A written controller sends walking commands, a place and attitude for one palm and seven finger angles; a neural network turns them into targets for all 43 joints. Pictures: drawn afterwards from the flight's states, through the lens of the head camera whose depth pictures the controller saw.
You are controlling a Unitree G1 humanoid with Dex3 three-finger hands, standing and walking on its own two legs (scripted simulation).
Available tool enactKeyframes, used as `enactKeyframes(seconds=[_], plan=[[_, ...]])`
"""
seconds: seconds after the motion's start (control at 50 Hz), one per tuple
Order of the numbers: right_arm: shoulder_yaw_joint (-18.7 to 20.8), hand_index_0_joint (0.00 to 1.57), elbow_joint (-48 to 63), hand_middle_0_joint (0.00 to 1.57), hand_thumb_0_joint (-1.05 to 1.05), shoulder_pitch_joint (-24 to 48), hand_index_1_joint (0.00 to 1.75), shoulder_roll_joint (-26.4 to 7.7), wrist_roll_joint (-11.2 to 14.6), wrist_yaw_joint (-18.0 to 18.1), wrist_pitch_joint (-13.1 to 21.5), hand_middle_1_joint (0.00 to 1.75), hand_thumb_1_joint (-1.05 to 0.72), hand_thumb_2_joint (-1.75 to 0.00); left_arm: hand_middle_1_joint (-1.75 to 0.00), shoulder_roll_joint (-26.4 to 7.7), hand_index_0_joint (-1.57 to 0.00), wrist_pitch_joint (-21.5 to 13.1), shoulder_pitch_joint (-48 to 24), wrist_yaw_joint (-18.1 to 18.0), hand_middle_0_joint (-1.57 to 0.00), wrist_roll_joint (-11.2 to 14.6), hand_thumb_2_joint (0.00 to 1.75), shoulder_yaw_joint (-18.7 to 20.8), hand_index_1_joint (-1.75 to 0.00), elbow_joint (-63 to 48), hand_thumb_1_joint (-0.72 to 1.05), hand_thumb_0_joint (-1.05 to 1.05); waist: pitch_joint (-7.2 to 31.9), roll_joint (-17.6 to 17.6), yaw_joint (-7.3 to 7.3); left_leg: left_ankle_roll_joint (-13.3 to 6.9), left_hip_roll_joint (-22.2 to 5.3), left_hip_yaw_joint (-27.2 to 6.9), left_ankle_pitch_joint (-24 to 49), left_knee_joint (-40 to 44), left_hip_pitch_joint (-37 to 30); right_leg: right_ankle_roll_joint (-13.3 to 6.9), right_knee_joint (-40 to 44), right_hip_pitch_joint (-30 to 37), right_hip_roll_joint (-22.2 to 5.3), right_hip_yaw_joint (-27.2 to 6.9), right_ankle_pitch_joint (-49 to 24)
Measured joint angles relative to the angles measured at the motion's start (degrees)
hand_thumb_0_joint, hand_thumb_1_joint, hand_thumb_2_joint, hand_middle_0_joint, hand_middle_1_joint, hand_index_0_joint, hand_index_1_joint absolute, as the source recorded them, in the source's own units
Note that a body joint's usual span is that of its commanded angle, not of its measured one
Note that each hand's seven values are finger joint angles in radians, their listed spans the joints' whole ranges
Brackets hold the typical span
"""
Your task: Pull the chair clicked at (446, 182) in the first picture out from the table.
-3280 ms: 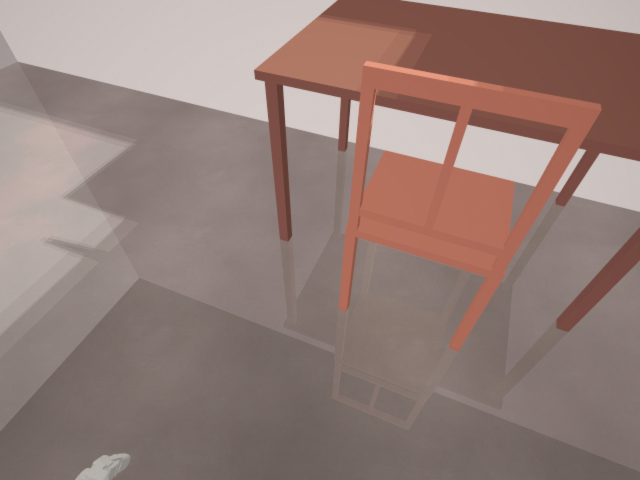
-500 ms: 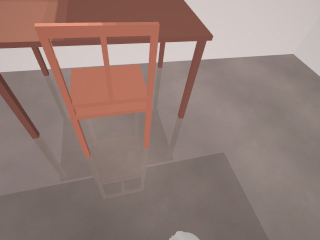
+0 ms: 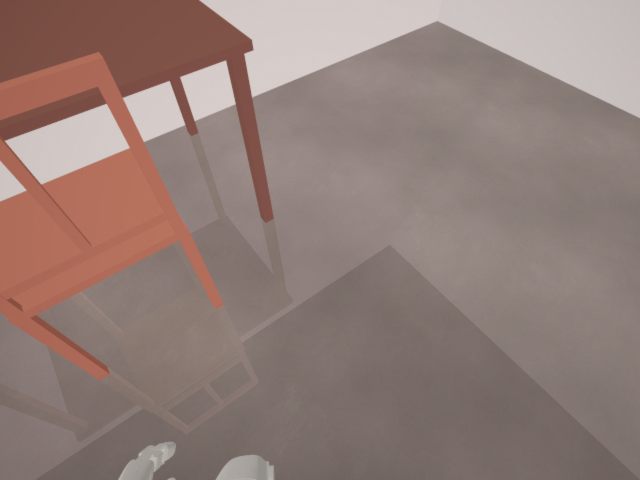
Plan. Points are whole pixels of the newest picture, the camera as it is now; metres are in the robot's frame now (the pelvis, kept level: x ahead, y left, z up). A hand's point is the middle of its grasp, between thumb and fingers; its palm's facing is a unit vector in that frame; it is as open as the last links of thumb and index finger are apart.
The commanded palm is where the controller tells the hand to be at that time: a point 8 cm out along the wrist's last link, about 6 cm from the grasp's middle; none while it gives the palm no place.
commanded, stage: walk to a spot facing it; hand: left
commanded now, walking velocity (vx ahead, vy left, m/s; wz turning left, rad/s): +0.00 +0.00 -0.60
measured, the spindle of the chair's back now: (42, 196) +0.60 +0.56 -0.07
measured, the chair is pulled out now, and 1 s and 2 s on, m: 0.00 0.00 0.00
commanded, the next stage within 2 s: turn to face it in 1.84 s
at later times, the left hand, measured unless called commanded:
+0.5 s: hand out of the picture +0.12 +0.26 -0.18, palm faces -0.21 -0.96 -0.18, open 7.4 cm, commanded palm none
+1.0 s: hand (254, 435) +0.20 +0.11 -0.14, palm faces -0.51 -0.82 -0.26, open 7.4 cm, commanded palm none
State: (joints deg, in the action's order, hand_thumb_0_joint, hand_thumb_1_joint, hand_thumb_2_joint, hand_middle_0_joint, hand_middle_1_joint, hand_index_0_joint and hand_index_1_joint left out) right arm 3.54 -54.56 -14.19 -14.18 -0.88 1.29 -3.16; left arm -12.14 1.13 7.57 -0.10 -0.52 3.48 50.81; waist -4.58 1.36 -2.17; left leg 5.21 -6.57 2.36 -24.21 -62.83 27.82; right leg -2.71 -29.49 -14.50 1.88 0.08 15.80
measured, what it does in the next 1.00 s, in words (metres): steps on the spot, turning right: left foot, then right foot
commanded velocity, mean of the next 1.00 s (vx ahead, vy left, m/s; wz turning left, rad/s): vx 0.12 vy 0.00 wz -0.57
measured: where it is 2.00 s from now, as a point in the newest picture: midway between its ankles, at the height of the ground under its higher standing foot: (389, 444)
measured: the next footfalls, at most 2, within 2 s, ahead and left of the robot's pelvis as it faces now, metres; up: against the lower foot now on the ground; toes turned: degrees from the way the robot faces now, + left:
left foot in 0.28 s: +0.08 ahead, +0.14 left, +0.00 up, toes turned -7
right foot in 0.82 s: -0.01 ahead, -0.09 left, +0.00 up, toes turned -38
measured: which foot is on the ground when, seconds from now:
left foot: up 0.00-0.26, down 0.28-0.82, up 0.84-1.00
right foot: down 0.00-0.28, up 0.30-0.80, down 0.82-1.00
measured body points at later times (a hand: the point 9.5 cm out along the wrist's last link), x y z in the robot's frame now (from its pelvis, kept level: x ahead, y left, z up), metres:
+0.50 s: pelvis +0.02 +0.07 +0.01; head +0.06 +0.10 +0.45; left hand +0.13 +0.31 -0.16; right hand +0.04 -0.19 -0.11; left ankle +0.04 +0.15 -0.74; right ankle -0.07 -0.08 -0.63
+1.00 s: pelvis +0.03 -0.02 +0.00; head +0.02 -0.04 +0.45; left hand +0.23 +0.15 -0.12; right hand -0.10 -0.24 -0.15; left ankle +0.12 +0.12 -0.65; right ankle -0.04 -0.06 -0.74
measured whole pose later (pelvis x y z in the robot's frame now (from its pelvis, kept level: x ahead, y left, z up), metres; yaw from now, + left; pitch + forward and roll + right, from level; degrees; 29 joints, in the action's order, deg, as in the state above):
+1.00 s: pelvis +0.03 -0.02 +0.00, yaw -36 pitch +0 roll +1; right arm 4.3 -56.1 -16.3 -13.8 -1.9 -1.2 -1.8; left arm -10.6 -1.7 15.8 0.3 -0.6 3.7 54.1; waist -0.3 2.1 -1.1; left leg 4.4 -8.5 4.2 -16.5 -64.6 30.0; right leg -3.6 -25.6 -8.5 1.3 2.8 17.3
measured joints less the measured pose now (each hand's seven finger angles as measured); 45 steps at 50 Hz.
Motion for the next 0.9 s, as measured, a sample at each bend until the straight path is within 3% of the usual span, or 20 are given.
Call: enactKeyframes(seconds=[0.16,0.26,0.3,0.34,0.4,0.48,0.64,0.8,0.82,0.84,0.86,0.9], plan=[[-0.33,0.2,2.99,0.2,0.0,5.66,0.3,1.51,0.22,-0.3,0.65,0.3,-0.91,-0.89,-0.3,-0.06,-0.2,0.64,3.4,0.23,-0.2,-0.54,0.89,0.11,-0.3,1.12,0.9,0.0,0.72,-1.08,2.06,0.19,2.14,-1.46,1.45,9.69,-0.79,1.01,1.12,0.03,1.67,-5.62,-1.13],[-1.01,0.2,4.75,0.2,0.0,6.89,0.3,2.66,0.74,-0.11,1.87,0.3,-0.91,-0.89,-0.3,-0.99,-0.2,1.54,5.29,0.04,-0.2,-0.49,0.89,0.91,-0.3,1.63,0.9,0.0,1.45,-2.85,3.54,-0.94,4.66,-0.57,4.54,25.32,-8.08,2.99,-1.76,-1.71,2.4,-8.94,0.19],[-1.49,0.2,5.17,0.2,0.0,6.66,0.3,3.33,0.58,0.05,2.79,0.3,-0.91,-0.89,-0.3,-1.89,-0.2,2.18,5.66,0.02,-0.2,-0.1,0.89,1.54,-0.3,1.85,0.9,0.0,1.7,-4.19,3.63,-3.85,4.98,0.5,7.27,28.96,-9.73,3.71,-7.56,-4.25,2.6,-9.47,4.97],[-2.36,0.2,5.43,0.2,0.0,6.17,0.3,4.01,0.19,-0.09,2.81,0.3,-0.91,-0.89,-0.3,-2.71,-0.2,2.58,5.75,0.13,-0.2,-0.35,0.89,2.16,-0.3,2.29,0.9,0.0,1.39,-5.13,4.02,-6.34,4.38,2.13,6.68,28.41,-10.38,4.44,-19.4,-8.25,2.52,-7.24,11.23],[-3.02,0.2,5.31,0.2,0.0,4.7,0.3,4.87,-0.17,0.13,2.65,0.3,-0.91,-0.89,-0.3,-3.66,-0.2,2.69,6.27,0.92,-0.2,-0.84,0.89,2.88,-0.3,2.71,0.91,0.0,1.39,-5.58,4.03,-7.12,3.12,3.97,7.53,31.6,-12.94,5.64,-33.51,-12.71,1.13,-3.88,9.56],[-3.04,0.2,4.55,0.21,0.0,2.84,0.3,5.27,-0.01,0.45,2.72,0.3,-0.91,-0.89,-0.3,-3.92,-0.19,3.01,6.91,1.52,-0.2,-0.8,0.89,3.16,-0.3,3.02,0.91,0.0,1.48,-5.48,3.95,-7.15,2.16,6.65,9.03,35.31,-15.52,7.06,-40.55,-14.79,-1.57,-2.45,4.81],[-1.74,0.2,2.23,0.21,0.0,-0.6,0.3,5.09,-0.05,0.27,2.75,0.3,-0.91,-0.89,-0.3,-2.2,-0.19,4.22,6.02,1.75,-0.2,-0.61,0.9,2.62,-0.3,3.93,0.91,0.0,1.02,-4.03,2.37,-6.65,0.29,12.65,8.3,35.96,-17.61,7.87,-30.74,-11.73,-5.34,0.76,5.73],[0.14,0.2,-0.66,0.2,0.0,-3.64,0.3,1.9,-0.66,-0.82,2.16,0.3,-0.91,-0.89,-0.3,0.29,-0.19,2.57,2.69,2.34,-0.2,-0.69,0.9,1.5,-0.3,2.3,0.91,0.0,1.02,-0.01,0.09,-3.45,-4.02,18.39,3.75,28.67,-16.36,4.73,-9.26,-3.38,-4.79,5.91,7.34],[0.32,0.2,-0.89,0.2,0.0,-4.48,0.3,1.29,-0.5,-1.03,1.98,0.3,-0.91,-0.89,-0.3,0.4,-0.19,1.73,2.5,2.36,-0.2,-0.82,0.9,1.31,-0.3,1.94,0.91,0.0,1.43,0.81,0.0,-3.08,-5.2,18.26,1.61,25.43,-15.25,2.81,-6.23,-2.1,-4.19,6.4,4.84],[0.49,0.2,-1.41,0.2,0.0,-4.91,0.3,0.69,-0.42,-1.24,1.44,0.3,-0.91,-0.89,-0.3,0.66,-0.19,0.76,2.16,2.11,-0.2,-0.86,0.9,1.03,-0.3,1.88,0.91,0.0,1.63,1.81,-0.06,-2.53,-5.65,15.53,-2.61,19.66,-12.97,1.34,-7.18,-2.43,-3.44,6.72,3.89],[0.53,0.2,-2.03,0.2,0.0,-5.11,0.3,0.28,-0.49,-1.42,0.69,0.3,-0.91,-0.89,-0.3,0.91,-0.19,0.01,2.14,1.7,-0.2,-0.65,0.9,0.75,-0.3,1.73,0.91,0.0,1.87,2.33,-0.06,-2.31,-4.85,11.6,-5.16,13.08,-10.21,0.46,-8.05,-2.32,-2.98,6.88,4.43],[0.57,0.2,-3.02,0.2,0.01,-5.09,0.3,-0.06,-0.58,-1.88,-0.22,0.3,-0.91,-0.89,-0.3,1.3,-0.2,-1.15,3.32,0.97,-0.2,-0.22,0.89,0.59,-0.3,1.5,0.91,0.0,2.82,2.39,0.52,-2.39,-2.92,6.13,-3.28,2.75,-5.5,-0.3,-6.3,-0.36,-2.15,6.35,5.07]])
